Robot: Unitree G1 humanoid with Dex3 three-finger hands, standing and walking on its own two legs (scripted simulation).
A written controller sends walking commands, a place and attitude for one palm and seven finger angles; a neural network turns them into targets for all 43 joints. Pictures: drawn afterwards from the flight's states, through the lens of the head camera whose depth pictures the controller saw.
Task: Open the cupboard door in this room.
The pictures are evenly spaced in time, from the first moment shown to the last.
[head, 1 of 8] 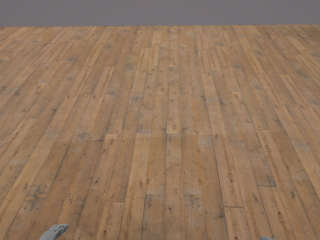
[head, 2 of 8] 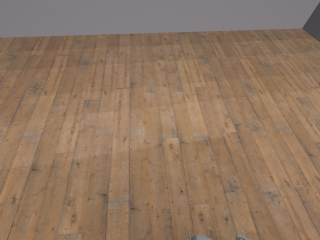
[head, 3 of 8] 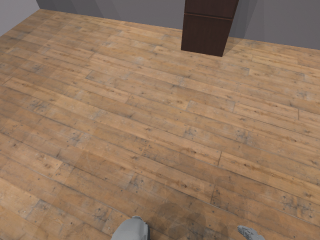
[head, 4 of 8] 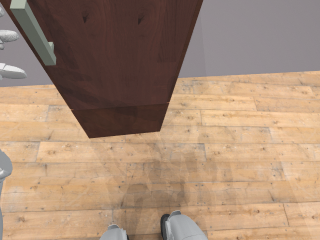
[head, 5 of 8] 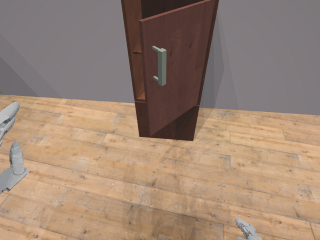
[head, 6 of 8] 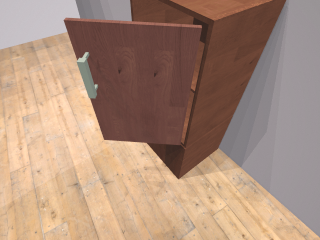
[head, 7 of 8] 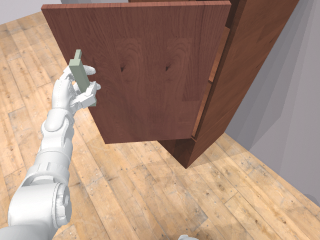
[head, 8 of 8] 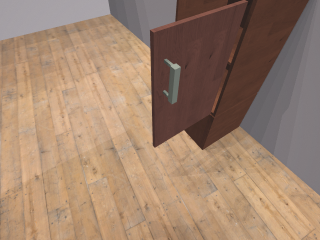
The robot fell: no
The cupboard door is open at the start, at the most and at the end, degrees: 0 93 92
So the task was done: yes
